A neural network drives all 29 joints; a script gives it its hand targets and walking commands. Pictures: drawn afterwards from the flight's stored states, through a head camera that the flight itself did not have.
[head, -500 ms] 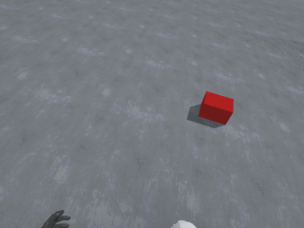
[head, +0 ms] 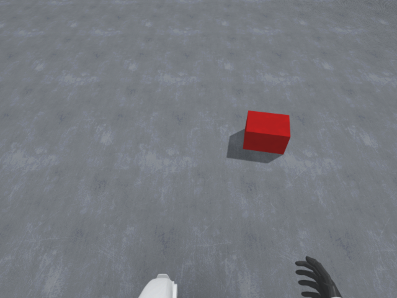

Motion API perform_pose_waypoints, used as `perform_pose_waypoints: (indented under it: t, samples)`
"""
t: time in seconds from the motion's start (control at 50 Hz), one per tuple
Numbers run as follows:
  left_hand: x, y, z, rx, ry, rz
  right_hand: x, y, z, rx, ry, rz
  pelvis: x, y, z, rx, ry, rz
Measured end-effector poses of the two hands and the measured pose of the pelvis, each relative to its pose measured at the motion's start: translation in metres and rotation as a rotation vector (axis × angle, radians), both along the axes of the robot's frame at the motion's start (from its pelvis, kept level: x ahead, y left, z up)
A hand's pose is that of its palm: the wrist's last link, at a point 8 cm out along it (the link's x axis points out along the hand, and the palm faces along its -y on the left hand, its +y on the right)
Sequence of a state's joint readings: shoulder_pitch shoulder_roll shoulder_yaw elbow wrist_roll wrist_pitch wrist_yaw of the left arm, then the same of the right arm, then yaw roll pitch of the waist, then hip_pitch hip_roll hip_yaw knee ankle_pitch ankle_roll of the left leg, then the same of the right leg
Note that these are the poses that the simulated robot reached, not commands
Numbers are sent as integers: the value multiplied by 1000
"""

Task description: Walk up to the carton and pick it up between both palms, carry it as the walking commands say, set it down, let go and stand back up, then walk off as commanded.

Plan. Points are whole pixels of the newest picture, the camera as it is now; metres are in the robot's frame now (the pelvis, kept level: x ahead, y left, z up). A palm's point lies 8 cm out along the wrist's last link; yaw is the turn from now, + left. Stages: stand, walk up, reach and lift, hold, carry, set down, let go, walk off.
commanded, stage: walk up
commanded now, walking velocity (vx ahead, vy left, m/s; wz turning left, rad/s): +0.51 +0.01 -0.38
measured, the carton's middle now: (265, 132) +1.21 -0.29 -0.69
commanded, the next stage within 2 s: none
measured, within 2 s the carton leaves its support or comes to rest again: neither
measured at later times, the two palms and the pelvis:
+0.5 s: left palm (153, 180) +0.44 +0.19 -0.12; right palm out of the picture +0.12 -0.26 -0.11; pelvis +0.25 -0.02 +0.00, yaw -8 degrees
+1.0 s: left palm (168, 189) +0.41 +0.14 -0.12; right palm (333, 138) +0.64 -0.35 -0.11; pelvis +0.49 -0.10 +0.00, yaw -9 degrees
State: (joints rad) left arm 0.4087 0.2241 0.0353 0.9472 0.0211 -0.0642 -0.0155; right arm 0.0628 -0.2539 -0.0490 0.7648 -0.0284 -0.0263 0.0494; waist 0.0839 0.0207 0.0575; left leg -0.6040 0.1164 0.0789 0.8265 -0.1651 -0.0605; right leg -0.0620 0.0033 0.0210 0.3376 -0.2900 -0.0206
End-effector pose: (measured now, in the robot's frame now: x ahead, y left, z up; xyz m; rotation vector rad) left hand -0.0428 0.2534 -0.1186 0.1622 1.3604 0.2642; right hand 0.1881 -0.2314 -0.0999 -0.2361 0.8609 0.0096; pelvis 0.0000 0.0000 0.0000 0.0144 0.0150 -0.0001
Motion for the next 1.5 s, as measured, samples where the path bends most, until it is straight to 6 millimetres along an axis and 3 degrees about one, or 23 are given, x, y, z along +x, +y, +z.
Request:
perform_pose_waypoints:
  t: [0.06, 0.1, 0.14, 0.16, 0.2, 0.28, 0.38, 0.46, 0.54, 0.6, 0.64, 0.7, 0.76, 0.82, 0.9, 0.96, 1.04, 1.1, 1.14, 1.22, 1.34, 1.42, 1.5]
  samples:
    - [16, 4, -7, -23, 58, 15, 54, 18, 5, 13, -43, 10, 37, 8, -4, -12, 5, -16]
    - [37, 9, -18, -40, 78, 19, 82, 25, 3, 2, -59, -2, 65, 15, -12, -21, 7, -26]
    - [66, 18, -34, -54, 86, 4, 101, 24, -6, -29, -71, -39, 94, 24, -24, -33, 4, -53]
    - [85, 23, -41, -58, 81, -10, 101, 20, -10, -49, -53, -68, 105, 26, -28, -25, 4, -61]
    - [135, 29, -45, -62, 35, -47, 83, 5, -15, -91, 28, -138, 123, 28, -26, -17, 4, -88]
    - [246, 27, -38, -85, -88, -168, 14, -27, -12, -159, 234, -307, 159, 27, -13, -16, -5, -116]
    - [367, -2, -19, -119, -212, -301, -53, -33, -3, -153, 449, -444, 202, 15, 0, -37, -19, -129]
    - [445, -41, -7, -148, -287, -384, -69, -27, -5, -99, 558, -514, 235, -5, 3, -43, -28, -140]
    - [510, -84, -2, -154, -330, -442, -50, -37, -17, -43, 599, -559, 272, -35, -2, -35, -22, -149]
    - [547, -111, -5, -115, -358, -461, -17, -62, -38, -7, 605, -543, 305, -63, -16, -19, -4, -145]
    - [556, -119, -11, -77, -359, -434, 18, -81, -54, 10, 586, -502, 322, -77, -24, -20, 5, -150]
    - [536, -118, -13, -41, -267, -364, 101, -108, -56, 12, 461, -429, 346, -90, -18, -17, 1, -151]
    - [505, -112, -9, -15, -155, -282, 192, -129, -44, 6, 320, -354, 372, -101, -7, -16, -2, -153]
    - [475, -107, -2, 4, -55, -210, 271, -141, -32, -1, 223, -290, 399, -106, -1, -4, -5, -162]
    - [450, -105, 4, 9, 72, -134, 357, -140, -19, 11, 138, -224, 436, -107, 3, 5, -10, -170]
    - [448, -108, 1, -13, 149, -100, 415, -127, -13, 28, 90, -178, 466, -106, 2, -2, -13, -160]
    - [472, -108, -13, -52, 209, -71, 486, -108, -10, 26, 38, -138, 514, -99, -8, -18, -7, -156]
    - [511, -99, -32, -68, 222, -75, 518, -105, -19, -14, 13, -162, 551, -90, -22, -28, -4, -178]
    - [554, -93, -39, -64, 179, -92, 509, -110, -22, -41, 67, -207, 566, -87, -21, -33, -5, -186]
    - [650, -91, -39, -70, 63, -183, 450, -126, -19, -92, 252, -334, 594, -90, -9, -48, -9, -188]
    - [763, -117, -30, -94, -64, -299, 376, -133, -8, -103, 470, -455, 626, -106, 3, -67, -23, -178]
    - [817, -150, -23, -112, -134, -352, 357, -137, -11, -72, 545, -501, 642, -125, 4, -57, -32, -177]
    - [857, -188, -15, -101, -199, -391, 366, -154, -27, -18, 565, -509, 661, -151, -2, -30, -39, -176]
